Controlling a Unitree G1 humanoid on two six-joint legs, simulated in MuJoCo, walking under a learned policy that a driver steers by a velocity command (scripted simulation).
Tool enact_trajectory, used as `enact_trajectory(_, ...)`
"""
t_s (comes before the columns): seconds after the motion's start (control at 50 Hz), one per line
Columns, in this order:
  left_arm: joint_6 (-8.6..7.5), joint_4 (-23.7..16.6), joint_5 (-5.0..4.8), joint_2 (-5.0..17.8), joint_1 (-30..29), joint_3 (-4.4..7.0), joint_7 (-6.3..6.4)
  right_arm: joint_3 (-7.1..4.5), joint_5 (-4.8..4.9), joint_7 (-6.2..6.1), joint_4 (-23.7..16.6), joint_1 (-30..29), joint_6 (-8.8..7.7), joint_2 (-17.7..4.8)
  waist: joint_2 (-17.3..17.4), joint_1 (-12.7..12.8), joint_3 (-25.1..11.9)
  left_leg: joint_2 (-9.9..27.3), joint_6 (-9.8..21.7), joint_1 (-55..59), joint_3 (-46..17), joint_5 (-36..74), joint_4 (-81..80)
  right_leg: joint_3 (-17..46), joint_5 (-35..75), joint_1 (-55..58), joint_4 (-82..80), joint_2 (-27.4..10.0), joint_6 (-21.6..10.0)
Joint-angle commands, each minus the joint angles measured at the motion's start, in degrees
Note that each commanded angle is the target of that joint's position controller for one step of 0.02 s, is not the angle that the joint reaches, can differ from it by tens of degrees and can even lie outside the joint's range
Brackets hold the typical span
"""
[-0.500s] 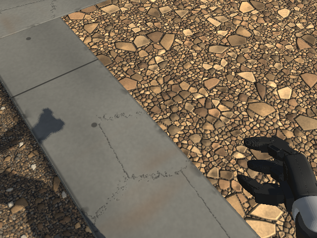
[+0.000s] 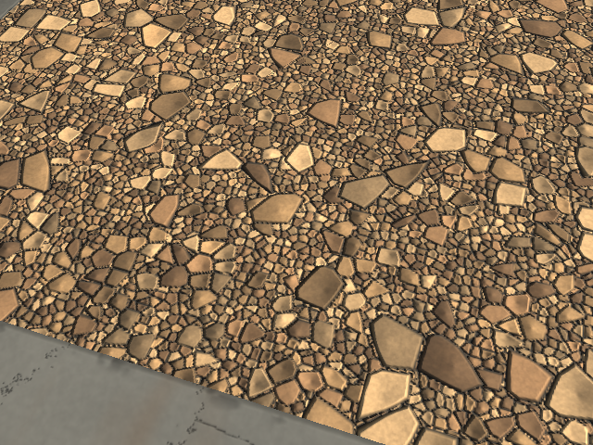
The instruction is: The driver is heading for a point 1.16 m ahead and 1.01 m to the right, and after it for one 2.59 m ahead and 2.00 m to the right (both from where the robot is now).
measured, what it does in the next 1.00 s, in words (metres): climbs, turning right: left foot, then right foot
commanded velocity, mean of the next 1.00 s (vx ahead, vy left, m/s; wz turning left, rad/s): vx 0.73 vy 0.00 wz -0.99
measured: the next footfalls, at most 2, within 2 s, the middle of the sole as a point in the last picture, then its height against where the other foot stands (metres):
left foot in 0.40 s outside the picture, level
right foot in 0.86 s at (460, 342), level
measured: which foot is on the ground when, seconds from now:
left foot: up 0.00-0.38, down 0.40-0.86, up 0.88-1.00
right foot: down 0.00-0.40, up 0.42-0.84, down 0.86-1.00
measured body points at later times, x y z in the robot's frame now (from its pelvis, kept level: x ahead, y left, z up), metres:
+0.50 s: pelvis +0.27 +0.01 +0.10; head +0.29 +0.00 +0.55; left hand +0.50 +0.22 +0.00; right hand +0.33 -0.32 +0.04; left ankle +0.31 +0.12 -0.63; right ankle +0.09 -0.03 -0.55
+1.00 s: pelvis +0.60 -0.25 +0.08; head +0.65 -0.26 +0.53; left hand +0.88 -0.18 -0.06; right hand +0.44 -0.46 -0.02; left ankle +0.69 -0.08 -0.50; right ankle +0.60 -0.26 -0.63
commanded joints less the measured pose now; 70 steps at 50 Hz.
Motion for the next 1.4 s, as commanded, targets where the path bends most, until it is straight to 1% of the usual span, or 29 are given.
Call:
enact_trajectory(0.02,-3.05,0.0,0.35,7.8,1.9,2.99,0.24,1.93,-2.24,-2.30,-8.4,0.8,-0.10,2.0,-4.2,-2.1,-1.8,-1.7,1.4,-22.1,-2.7,-4.1,12.2,33.6,28.7,17.2,-41.1,-9.9,-10.4)
enact_trajectory(0.1,-4.31,3.2,-0.51,9.0,2.2,3.42,-0.42,2.13,-2.47,-2.14,-10.3,-1.4,0.72,-1.2,1.2,-3.7,-5.6,2.3,-0.5,-10.0,0.7,-6.8,-21.6,19.9,16.7,15.7,-48.6,-3.9,-8.2)
enact_trajectory(0.28,-7.09,2.9,-0.39,11.5,9.9,5.77,-2.52,0.99,0.13,0.05,-10.4,-14.5,-0.73,-2.0,-6.6,4.7,-1.6,1.3,-2.6,-9.5,-1.2,5.3,-51.6,32.8,4.3,32.5,-60.5,-8.9,-10.8)
enact_trajectory(0.38,-7.56,0.4,0.43,12.5,2.5,5.31,-2.78,-1.18,2.98,-1.59,-7.3,-2.8,-1.47,-5.7,-6.1,-4.2,-4.3,-1.3,-2.7,26.0,-0.4,1.6,-69.0,34.5,12.2,20.0,-51.4,-7.5,-5.0)
enact_trajectory(0.4,-8.67,0.4,-0.04,10.9,2.7,4.68,-3.04,-2.71,1.88,-2.60,-5.6,5.3,-2.33,-9.4,-1.3,-8.1,-8.4,2.1,-1.4,39.4,-3.0,-0.2,-69.6,29.8,16.8,14.7,-38.9,-4.2,-3.0)
enact_trajectory(0.42,-9.84,-0.2,-0.79,4.9,5.8,2.92,-3.16,-3.88,-0.52,-3.48,-5.4,12.8,-3.15,-13.3,11.8,-9.3,-16.0,15.6,1.1,51.4,-14.8,-17.8,-73.1,17.9,4.4,9.6,-20.0,0.5,-1.6)
enact_trajectory(0.44,-9.64,-2.8,-3.31,4.2,5.4,2.08,-2.91,-4.27,-1.61,-3.67,-6.8,11.3,-3.25,-16.3,23.0,-7.4,-19.2,26.3,6.1,54.6,-42.7,-35.6,-82.8,10.2,0.2,-4.3,-7.3,3.5,-0.2)
enact_trajectory(0.46,-8.75,-2.1,-1.65,8.3,2.6,2.53,-2.09,-3.85,-1.78,-3.25,-7.0,6.8,-3.50,-12.0,13.5,-5.9,-12.8,25.9,7.1,45.6,-42.9,-35.1,-83.2,7.1,9.9,-6.3,-0.3,-3.6,-0.4)
enact_trajectory(0.5,-8.04,-1.6,0.62,10.6,-2.1,3.42,-3.96,-2.17,-1.27,-3.10,-5.4,8.4,-3.93,-6.7,1.9,-5.9,-5.5,21.1,5.8,36.8,-25.0,-18.7,-81.2,4.6,17.3,-5.8,1.4,-7.8,0.1)
enact_trajectory(0.68,-4.75,-5.1,1.30,5.9,-13.2,0.59,-7.45,-0.01,-0.51,-1.76,6.5,19.0,-6.57,-2.1,4.7,-3.4,6.3,13.1,-0.7,30.6,9.1,27.8,-87.2,-4.3,24.3,-11.0,-1.1,-10.0,-0.2)
enact_trajectory(0.74,-4.69,-6.4,1.07,4.0,-18.5,-0.97,-8.46,0.20,-0.39,-2.52,9.7,22.1,-6.33,-2.6,2.4,-3.7,8.9,10.2,-3.5,29.7,17.1,46.7,-88.6,-14.5,25.6,-2.2,-16.9,-7.6,-2.8)
enact_trajectory(0.78,-4.32,-4.5,0.43,4.0,-15.2,-1.09,-8.48,-0.48,0.18,-3.77,9.9,22.9,-6.34,-5.8,5.9,-1.3,2.1,10.8,-4.4,29.8,19.3,83.5,-81.4,-19.4,26.3,13.8,-21.6,-1.7,-5.0)
enact_trajectory(0.82,-4.38,-1.9,1.23,7.8,-2.6,0.40,-7.60,-1.94,0.60,-5.27,9.0,20.6,-5.76,-11.6,9.0,7.7,-1.6,15.9,-4.6,27.6,17.0,96.8,-63.1,-17.7,22.1,26.9,-26.0,-0.1,-7.3)
enact_trajectory(0.84,-4.66,2.8,1.38,11.2,12.5,2.28,-6.35,-2.50,0.77,-5.10,7.2,15.7,-5.30,-13.1,9.1,14.8,-6.7,16.8,-3.8,19.8,15.0,93.1,-47.0,-12.3,21.7,43.2,-28.4,-0.2,-9.9)
enact_trajectory(0.86,-5.34,6.8,-0.33,14.7,22.3,4.50,-4.77,-3.03,0.68,-4.06,5.1,10.4,-4.36,-12.7,4.3,18.6,-10.7,10.6,-2.5,9.3,15.4,51.0,-22.3,-3.4,28.0,58.4,-38.8,-4.6,-13.5)
enact_trajectory(0.88,-4.72,6.2,-2.23,18.2,16.7,5.88,-2.96,-0.81,-0.67,-2.56,2.4,9.2,-4.38,-4.2,-7.4,11.2,-10.5,1.3,-0.7,-7.3,14.1,-9.5,-1.0,8.4,32.9,64.2,-33.7,-11.2,-13.8)
enact_trajectory(0.9,-4.05,3.3,0.47,23.0,14.4,6.64,-2.92,-0.70,0.90,-2.64,-4.2,13.6,-5.21,-5.8,-6.0,6.5,-23.3,0.9,-1.9,-19.5,2.4,-11.6,8.5,34.5,24.1,76.3,-44.5,-22.2,-25.9)
enact_trajectory(0.92,-3.75,3.5,0.11,20.1,15.5,6.41,-2.16,-0.25,-0.05,-2.17,-5.0,8.9,-6.48,-7.9,3.4,8.0,-19.9,2.9,-1.3,-21.8,-1.7,-5.3,2.3,42.3,11.4,69.9,-55.3,-22.5,-23.9)
enact_trajectory(0.96,-5.34,5.4,0.48,14.7,11.4,4.80,-1.45,0.31,-1.37,-2.07,-4.6,8.1,-6.10,-6.8,8.8,0.3,-1.5,7.1,-1.5,-18.5,-1.5,-6.3,-9.3,35.4,14.3,46.4,-60.8,-18.9,-19.6)
enact_trajectory(1.0,-7.53,5.7,0.11,11.7,8.7,3.15,-1.20,1.07,-3.25,-2.06,-3.2,11.8,-3.06,-4.9,8.6,-5.2,3.2,10.2,-3.1,-11.7,-1.0,-11.1,-15.3,25.7,24.2,29.3,-59.7,-14.3,-18.0)
enact_trajectory(1.08,-10.19,7.4,0.02,11.4,5.8,2.75,-1.84,2.71,-1.48,-0.36,-7.6,2.0,-2.60,-1.7,1.5,-4.6,5.4,12.4,-3.0,4.4,2.1,10.4,-44.1,14.1,27.6,11.7,-65.1,-7.1,-13.0)
enact_trajectory(1.18,-10.79,11.2,-0.98,13.7,14.7,3.34,-2.77,2.23,0.00,0.27,-6.9,-5.5,-3.14,-3.1,-2.1,2.7,2.1,6.5,1.9,7.8,6.1,23.5,-61.4,12.3,53.1,34.1,-61.9,-10.8,-9.4)
enact_trajectory(1.22,-10.38,12.5,0.05,16.4,16.0,3.78,-2.32,0.28,-0.36,-0.66,-5.0,1.1,-3.53,-6.7,-2.5,-1.0,-3.8,1.7,3.4,13.7,7.0,13.0,-63.6,12.3,71.3,44.3,-48.7,-12.8,-6.5)
enact_trajectory(1.24,-9.95,12.3,1.14,17.4,13.4,4.01,-2.17,-1.01,0.29,-1.33,-2.1,11.8,-3.56,-8.5,-2.6,-7.4,-9.3,0.5,3.8,24.9,7.7,9.1,-63.8,10.7,72.3,42.3,-36.2,-11.9,-5.1)
enact_trajectory(1.26,-10.18,11.6,1.94,14.9,10.3,3.40,-2.08,-2.46,-0.07,-2.53,0.9,24.5,-3.35,-11.9,-2.0,-14.3,-15.0,5.4,4.7,40.1,2.9,2.5,-60.2,8.7,64.1,31.7,-17.8,-9.9,-3.9)
enact_trajectory(1.28,-10.72,8.6,-0.46,4.7,15.9,1.08,-2.31,-4.06,-2.67,-2.72,2.1,28.5,-3.65,-18.4,18.4,-10.0,-21.8,23.0,10.3,54.1,-26.5,-15.1,-67.3,4.4,16.0,12.4,9.0,-0.2,-1.1)
enact_trajectory(1.3,-11.49,7.9,-0.80,6.4,16.1,0.43,-2.23,-3.69,-1.75,-1.21,1.9,23.9,-3.53,-15.6,21.3,-7.7,-23.1,25.1,12.0,53.3,-48.8,-21.2,-80.9,7.2,8.8,3.8,13.0,0.9,-2.2)
enact_trajectory(1.34,-10.57,7.4,0.28,9.1,6.1,0.65,-2.58,-2.58,-0.97,-0.57,1.9,14.4,-3.76,-7.7,3.4,-5.6,-7.6,21.2,11.8,37.1,-30.5,-15.2,-80.7,4.4,17.7,1.7,9.5,-6.9,-2.4)
enact_trajectory(1.4,-8.73,5.2,1.73,5.0,2.8,-0.42,-4.53,-0.62,-0.70,-0.55,6.9,17.2,-4.65,-2.3,3.0,-1.8,-2.1,15.1,8.8,26.2,-16.7,-6.2,-83.0,4.9,16.6,3.3,3.3,-9.1,-2.3)
Velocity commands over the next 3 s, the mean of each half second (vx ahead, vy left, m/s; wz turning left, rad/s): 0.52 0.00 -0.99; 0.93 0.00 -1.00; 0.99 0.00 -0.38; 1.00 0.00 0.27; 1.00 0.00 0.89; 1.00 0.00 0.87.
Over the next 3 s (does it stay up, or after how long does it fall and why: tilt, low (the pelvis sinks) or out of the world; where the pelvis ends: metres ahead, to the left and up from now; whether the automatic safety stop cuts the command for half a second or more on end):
stays up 1.76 -1.71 0.08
